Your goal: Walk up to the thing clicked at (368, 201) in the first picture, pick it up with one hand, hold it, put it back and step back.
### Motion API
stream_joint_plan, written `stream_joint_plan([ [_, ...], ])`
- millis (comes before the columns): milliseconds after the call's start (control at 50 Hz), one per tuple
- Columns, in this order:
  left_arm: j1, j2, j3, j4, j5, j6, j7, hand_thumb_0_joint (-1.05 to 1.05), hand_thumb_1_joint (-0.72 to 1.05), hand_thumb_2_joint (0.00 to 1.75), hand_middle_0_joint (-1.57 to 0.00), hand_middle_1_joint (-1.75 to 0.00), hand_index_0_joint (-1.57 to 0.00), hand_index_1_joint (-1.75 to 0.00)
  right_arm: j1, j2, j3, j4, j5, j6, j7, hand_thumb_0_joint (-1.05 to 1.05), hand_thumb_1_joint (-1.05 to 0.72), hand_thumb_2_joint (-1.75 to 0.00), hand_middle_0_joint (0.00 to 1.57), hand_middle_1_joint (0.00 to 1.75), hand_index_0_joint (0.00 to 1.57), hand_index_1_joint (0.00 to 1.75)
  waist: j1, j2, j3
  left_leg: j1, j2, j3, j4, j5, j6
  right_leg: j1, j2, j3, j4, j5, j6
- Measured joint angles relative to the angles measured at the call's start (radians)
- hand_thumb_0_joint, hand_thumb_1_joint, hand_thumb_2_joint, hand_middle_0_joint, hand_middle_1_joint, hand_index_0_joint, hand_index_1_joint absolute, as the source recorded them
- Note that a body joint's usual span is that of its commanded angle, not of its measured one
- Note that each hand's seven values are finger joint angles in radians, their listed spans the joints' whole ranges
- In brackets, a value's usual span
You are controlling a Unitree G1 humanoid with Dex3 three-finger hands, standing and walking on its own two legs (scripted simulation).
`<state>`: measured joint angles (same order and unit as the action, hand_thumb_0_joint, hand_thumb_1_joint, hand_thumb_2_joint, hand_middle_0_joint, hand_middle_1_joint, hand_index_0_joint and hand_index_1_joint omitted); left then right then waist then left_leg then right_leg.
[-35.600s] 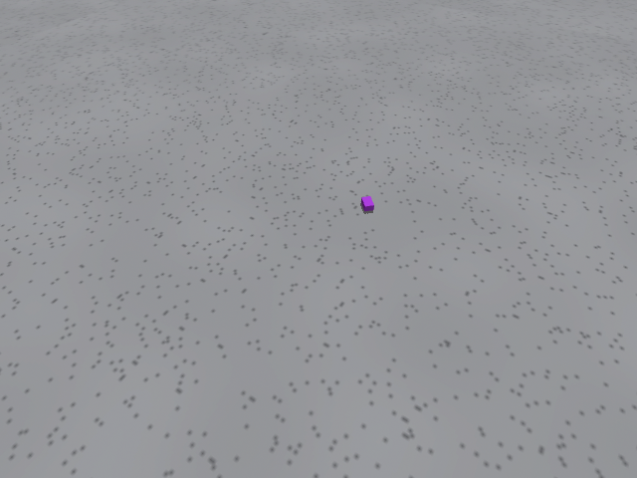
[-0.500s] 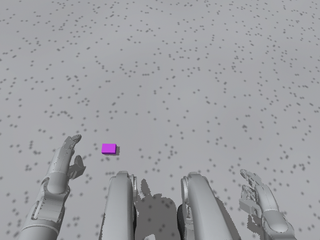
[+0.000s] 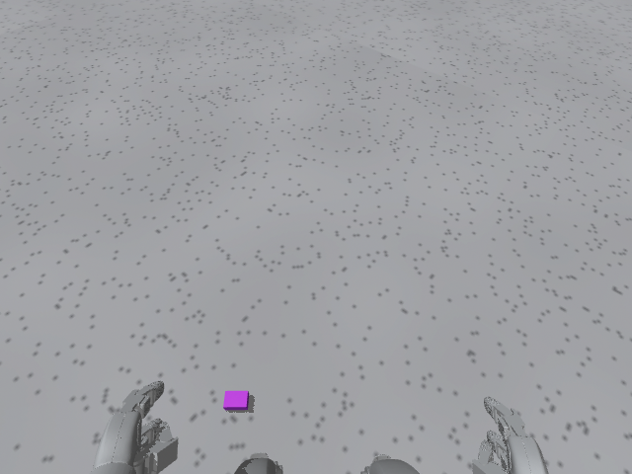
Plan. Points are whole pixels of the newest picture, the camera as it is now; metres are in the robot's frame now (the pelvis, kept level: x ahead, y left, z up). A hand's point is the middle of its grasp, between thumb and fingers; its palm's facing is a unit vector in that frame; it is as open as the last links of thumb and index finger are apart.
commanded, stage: home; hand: left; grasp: from above
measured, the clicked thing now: (236, 400) +0.41 +0.21 -0.68
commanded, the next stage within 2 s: none
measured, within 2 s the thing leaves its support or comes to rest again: neither
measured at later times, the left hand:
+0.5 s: hand (164, 463) +0.17 +0.18 -0.02, palm faces +0.07 -0.98 -0.20, open 7.4 cm
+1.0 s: hand (169, 466) +0.17 +0.17 -0.02, palm faces +0.06 -0.98 -0.21, open 7.4 cm
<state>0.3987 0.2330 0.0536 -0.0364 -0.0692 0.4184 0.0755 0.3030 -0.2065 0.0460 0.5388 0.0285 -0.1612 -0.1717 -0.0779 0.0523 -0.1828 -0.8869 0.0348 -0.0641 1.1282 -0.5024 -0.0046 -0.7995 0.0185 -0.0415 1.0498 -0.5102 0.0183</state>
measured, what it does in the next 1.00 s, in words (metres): stands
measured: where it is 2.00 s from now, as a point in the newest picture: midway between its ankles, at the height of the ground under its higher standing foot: outside the picture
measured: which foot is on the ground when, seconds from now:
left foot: down 0.00-1.00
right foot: down 0.00-1.00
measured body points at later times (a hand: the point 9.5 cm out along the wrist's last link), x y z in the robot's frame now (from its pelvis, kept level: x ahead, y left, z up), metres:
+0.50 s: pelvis +0.01 +0.00 +0.02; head +0.03 +0.00 +0.47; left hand +0.16 +0.23 -0.01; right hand +0.19 -0.24 -0.03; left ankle +0.02 +0.12 -0.66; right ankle +0.00 -0.14 -0.66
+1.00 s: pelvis +0.01 -0.01 +0.02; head +0.02 +0.00 +0.47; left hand +0.16 +0.23 -0.01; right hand +0.16 -0.25 -0.04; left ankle +0.02 +0.12 -0.66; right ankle +0.00 -0.14 -0.66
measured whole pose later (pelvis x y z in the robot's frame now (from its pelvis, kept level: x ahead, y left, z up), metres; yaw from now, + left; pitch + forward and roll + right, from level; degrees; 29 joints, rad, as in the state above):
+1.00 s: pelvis +0.01 -0.01 +0.02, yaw +1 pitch +9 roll -3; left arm 0.50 0.22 0.03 -0.12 -0.05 0.45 0.02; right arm 0.31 -0.22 0.03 0.55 0.00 -0.24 -0.19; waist -0.05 0.05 -0.17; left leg -0.70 0.03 -0.06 1.00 -0.47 -0.01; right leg -0.62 0.01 -0.04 0.94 -0.48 0.01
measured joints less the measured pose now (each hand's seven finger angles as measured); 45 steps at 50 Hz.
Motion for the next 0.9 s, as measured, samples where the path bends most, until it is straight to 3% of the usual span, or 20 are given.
stream_joint_plan([
  [200, 0.125, -0.007, -0.020, -0.110, 0.007, 0.026, -0.031, 0.01, 0.90, 0.90, -0.20, -0.30, -0.20, -0.30, 0.010, -0.013, -0.015, -0.023, -0.013, -0.041, -0.018, 0.01, -0.90, -0.90, 0.20, 0.30, 0.20, 0.30, 0.019, 0.010, -0.008, 0.164, -0.007, 0.010, -0.119, 0.023, 0.005, 0.165, -0.008, 0.007, -0.124, 0.027, 0.005],
  [460, 0.101, -0.010, -0.025, -0.080, 0.022, 0.033, -0.056, 0.01, 0.90, 0.90, -0.20, -0.30, -0.20, -0.30, -0.026, -0.012, -0.008, -0.016, -0.027, -0.080, -0.010, 0.01, -0.90, -0.90, 0.21, 0.30, 0.21, 0.30, 0.040, -0.005, 0.015, 0.195, -0.014, 0.002, -0.130, 0.028, 0.001, 0.195, -0.015, -0.001, -0.124, 0.022, 0.001],
  [900, 0.102, -0.010, -0.023, -0.080, 0.016, 0.027, -0.055, 0.01, 0.90, 0.90, -0.20, -0.30, -0.20, -0.30, 0.006, -0.017, -0.015, 0.008, -0.024, -0.080, -0.016, 0.01, -0.90, -0.90, 0.21, 0.30, 0.21, 0.30, 0.032, 0.001, 0.019, 0.190, -0.007, 0.008, -0.128, 0.034, -0.005, 0.182, -0.009, 0.005, -0.111, 0.026, -0.005],
])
